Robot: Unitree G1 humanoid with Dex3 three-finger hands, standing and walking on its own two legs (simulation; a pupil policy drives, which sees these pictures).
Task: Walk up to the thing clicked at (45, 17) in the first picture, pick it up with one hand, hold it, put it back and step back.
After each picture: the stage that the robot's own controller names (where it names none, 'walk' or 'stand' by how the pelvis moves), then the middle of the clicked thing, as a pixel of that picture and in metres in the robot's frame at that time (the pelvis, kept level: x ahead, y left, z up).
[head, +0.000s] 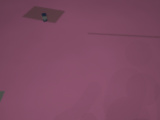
stand; (44, 17) +2.08 +0.65 -0.72
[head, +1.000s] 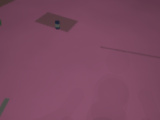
walk; (57, 25) +2.01 +0.36 -0.70
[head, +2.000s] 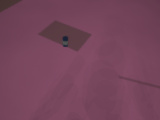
walk; (65, 41) +1.41 +0.24 -0.71
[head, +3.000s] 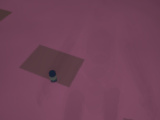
walk; (52, 76) +0.91 +0.28 -0.71
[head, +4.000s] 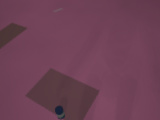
walk; (60, 112) +0.57 +0.28 -0.70
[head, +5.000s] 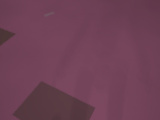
stand; out of the picture +0.39 +0.26 -0.71
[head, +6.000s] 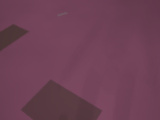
stand; out of the picture +0.41 +0.22 -0.71
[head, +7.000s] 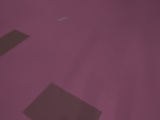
stand; out of the picture +0.43 +0.23 -0.72
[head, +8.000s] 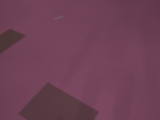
stand; out of the picture +0.41 +0.25 -0.73
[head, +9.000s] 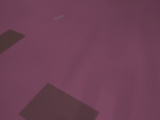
stand; out of the picture +0.40 +0.26 -0.73
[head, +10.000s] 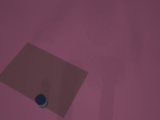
go down; (41, 101) +0.43 +0.26 -0.59
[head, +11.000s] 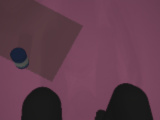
go down; (20, 59) +0.49 +0.27 -0.31
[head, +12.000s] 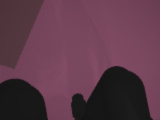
close in; out of the picture +0.48 +0.30 -0.23
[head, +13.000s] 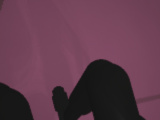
close in; out of the picture +0.47 +0.33 -0.23
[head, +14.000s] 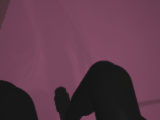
lift; out of the picture +0.46 +0.32 -0.23
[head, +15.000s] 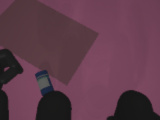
close; (44, 82) +0.40 +0.21 -0.37
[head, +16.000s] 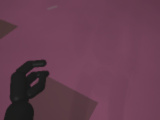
close; out of the picture +0.31 +0.22 -0.69
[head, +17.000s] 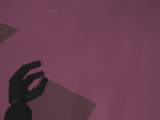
stand; out of the picture +0.31 +0.26 -0.71
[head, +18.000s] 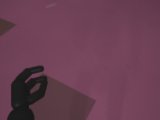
stand; out of the picture +0.30 +0.27 -0.70
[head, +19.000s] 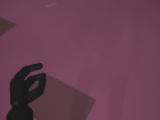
stand; out of the picture +0.29 +0.29 -0.70
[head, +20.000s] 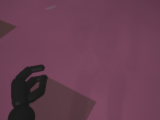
hold; out of the picture +0.28 +0.30 -0.71
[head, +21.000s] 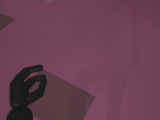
stand; out of the picture +0.28 +0.31 -0.70
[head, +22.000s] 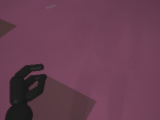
hold; out of the picture +0.27 +0.33 -0.70
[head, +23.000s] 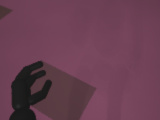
stand; out of the picture +0.28 +0.34 -0.66
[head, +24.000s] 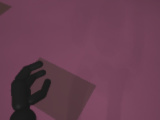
close; out of the picture +0.28 +0.35 -0.65
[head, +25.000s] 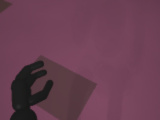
close; out of the picture +0.28 +0.35 -0.63
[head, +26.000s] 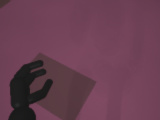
close; out of the picture +0.28 +0.35 -0.63
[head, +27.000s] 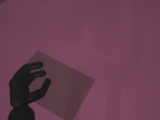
close; out of the picture +0.28 +0.36 -0.63
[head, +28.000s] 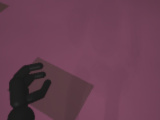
close; out of the picture +0.28 +0.36 -0.65
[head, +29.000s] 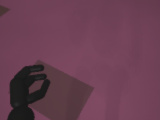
close; out of the picture +0.27 +0.37 -0.65
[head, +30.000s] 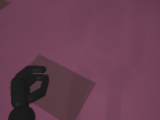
close; out of the picture +0.27 +0.37 -0.64
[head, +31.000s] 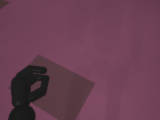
close; out of the picture +0.27 +0.37 -0.64
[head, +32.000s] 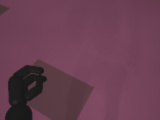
close; out of the picture +0.27 +0.37 -0.66
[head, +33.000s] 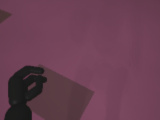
close; out of the picture +0.26 +0.37 -0.68
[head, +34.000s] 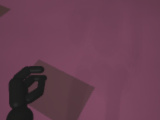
close; out of the picture +0.27 +0.37 -0.66
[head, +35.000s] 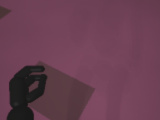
close; out of the picture +0.27 +0.37 -0.66
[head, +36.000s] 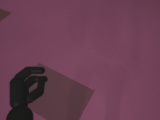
close; out of the picture +0.26 +0.37 -0.67
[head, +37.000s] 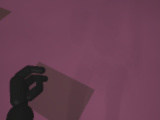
close; out of the picture +0.27 +0.37 -0.67
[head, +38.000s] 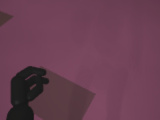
close; out of the picture +0.26 +0.36 -0.68
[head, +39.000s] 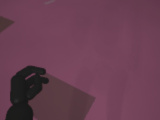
close; out of the picture +0.26 +0.36 -0.70
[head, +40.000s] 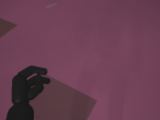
close; out of the picture +0.25 +0.36 -0.70
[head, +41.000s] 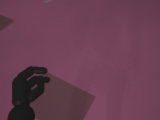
close; out of the picture +0.26 +0.36 -0.69
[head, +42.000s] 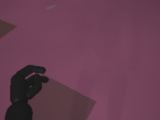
close; out of the picture +0.26 +0.36 -0.70
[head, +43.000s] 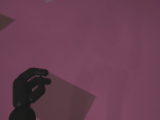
close; out of the picture +0.26 +0.36 -0.69
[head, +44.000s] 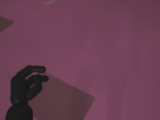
close; out of the picture +0.27 +0.36 -0.69
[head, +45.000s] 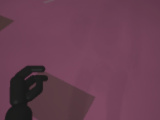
close; out of the picture +0.26 +0.36 -0.69
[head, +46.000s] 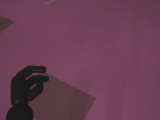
close; out of the picture +0.26 +0.36 -0.69
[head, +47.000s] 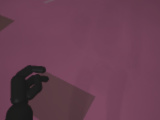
close; out of the picture +0.27 +0.35 -0.69
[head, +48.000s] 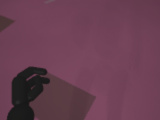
close; out of the picture +0.26 +0.35 -0.69
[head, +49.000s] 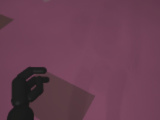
close; out of the picture +0.27 +0.35 -0.69
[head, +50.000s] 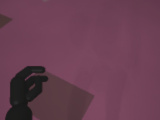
close; out of the picture +0.27 +0.35 -0.69
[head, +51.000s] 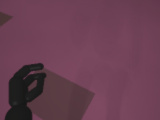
close; out of the picture +0.27 +0.35 -0.67
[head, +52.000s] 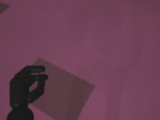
close; out of the picture +0.28 +0.35 -0.65
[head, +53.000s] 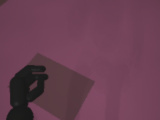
close; out of the picture +0.28 +0.35 -0.64
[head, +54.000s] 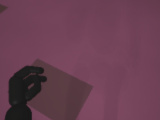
close; out of the picture +0.28 +0.35 -0.66
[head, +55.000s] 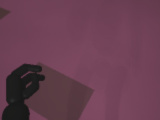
close; out of the picture +0.27 +0.35 -0.67
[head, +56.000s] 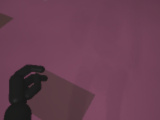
close; out of the picture +0.27 +0.35 -0.69
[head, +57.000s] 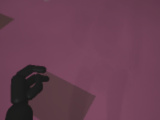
close; out of the picture +0.26 +0.34 -0.69
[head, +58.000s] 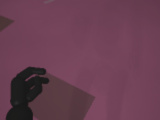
close; out of the picture +0.27 +0.35 -0.69
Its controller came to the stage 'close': yes
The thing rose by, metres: 0.01
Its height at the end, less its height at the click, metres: -0.02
